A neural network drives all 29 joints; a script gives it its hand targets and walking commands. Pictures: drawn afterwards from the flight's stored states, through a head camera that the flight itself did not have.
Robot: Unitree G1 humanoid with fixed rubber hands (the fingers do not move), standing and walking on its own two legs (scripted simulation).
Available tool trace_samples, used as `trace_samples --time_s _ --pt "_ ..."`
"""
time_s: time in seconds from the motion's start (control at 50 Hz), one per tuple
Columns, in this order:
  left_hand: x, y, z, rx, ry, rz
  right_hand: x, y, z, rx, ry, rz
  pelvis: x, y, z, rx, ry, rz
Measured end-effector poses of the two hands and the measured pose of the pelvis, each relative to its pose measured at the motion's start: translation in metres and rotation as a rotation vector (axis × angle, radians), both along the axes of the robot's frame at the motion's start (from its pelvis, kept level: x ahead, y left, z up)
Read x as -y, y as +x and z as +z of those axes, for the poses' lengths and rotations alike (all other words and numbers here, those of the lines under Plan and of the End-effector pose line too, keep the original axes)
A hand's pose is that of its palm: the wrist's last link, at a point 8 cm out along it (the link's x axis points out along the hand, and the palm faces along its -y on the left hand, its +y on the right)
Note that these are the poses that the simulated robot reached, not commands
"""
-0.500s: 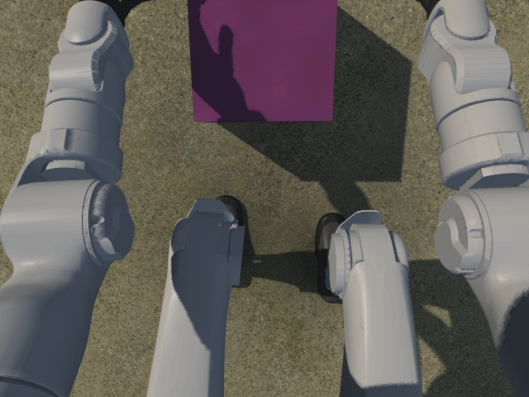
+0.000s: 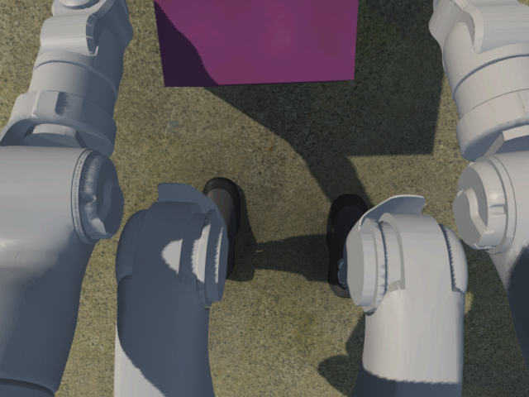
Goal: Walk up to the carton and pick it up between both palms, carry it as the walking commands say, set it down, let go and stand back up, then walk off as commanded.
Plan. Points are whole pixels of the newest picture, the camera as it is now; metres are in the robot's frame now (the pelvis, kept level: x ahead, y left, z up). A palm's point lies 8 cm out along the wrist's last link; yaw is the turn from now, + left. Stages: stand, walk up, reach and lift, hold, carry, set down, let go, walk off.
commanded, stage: reach and lift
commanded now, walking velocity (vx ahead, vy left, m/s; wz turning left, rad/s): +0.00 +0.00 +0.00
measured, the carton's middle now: out of the picture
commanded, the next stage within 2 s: none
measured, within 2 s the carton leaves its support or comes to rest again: leaves its support in 1.66 s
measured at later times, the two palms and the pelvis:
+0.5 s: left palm out of the picture +0.54 +0.21 -0.20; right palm out of the picture +0.56 -0.12 -0.20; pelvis +0.00 +0.00 -0.01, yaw +0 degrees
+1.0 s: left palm out of the picture +0.54 +0.21 -0.20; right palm out of the picture +0.57 -0.10 -0.20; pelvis +0.01 +0.00 -0.01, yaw +0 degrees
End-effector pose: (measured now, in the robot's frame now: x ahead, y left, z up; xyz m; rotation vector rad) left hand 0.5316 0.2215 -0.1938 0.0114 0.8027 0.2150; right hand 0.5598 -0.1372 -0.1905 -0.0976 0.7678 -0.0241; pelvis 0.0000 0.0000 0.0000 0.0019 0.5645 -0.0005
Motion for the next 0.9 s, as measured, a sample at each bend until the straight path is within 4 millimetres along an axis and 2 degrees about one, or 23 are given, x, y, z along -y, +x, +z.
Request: trace_samples --time_s 0.06,0.14,0.28,0.38,0.58,0.64,0.74,0.9 --pt "0.007 0.003 -0.004 0.0 -0.013 -0.013 0.006 -0.002 -0.008 -0.016 -0.003 -0.007 0.0 0.002 -0.004 0.0 0.002 -0.005" --pt "0.005 0.006 -0.008 0.014 -0.02 0.011 0.007 0.001 -0.009 0.001 -0.02 0.012 0.0 0.005 -0.006 -0.002 0.003 -0.011" --pt "0.0 0.0 -0.013 0.009 0.005 -0.003 -0.012 0.011 -0.009 0.021 0.03 0.027 0.002 0.007 -0.007 -0.009 0.011 -0.015" --pt "0.001 -0.004 -0.014 -0.004 -0.001 -0.005 -0.021 0.007 -0.014 0.011 0.038 0.027 0.002 0.006 -0.007 -0.012 0.013 -0.008" --pt "0.01 0.005 -0.006 0.012 -0.009 -0.006 -0.008 0.001 -0.008 0.014 0.008 0.015 0.0 0.001 -0.007 -0.002 0.004 -0.008" --pt "0.011 0.004 -0.005 0.016 -0.003 -0.012 -0.015 0.005 -0.006 0.02 0.022 0.038 0.0 0.0 -0.006 -0.002 0.005 -0.012" --pt "0.011 0.003 -0.004 0.012 0.001 -0.019 -0.045 0.008 -0.007 0.012 0.057 0.081 0.001 0.001 -0.005 -0.007 0.013 -0.011" --pt "0.012 0.004 -0.005 0.009 0.003 -0.036 -0.042 0.005 -0.009 0.029 0.078 0.055 -0.001 0.004 -0.006 -0.005 0.008 0.0"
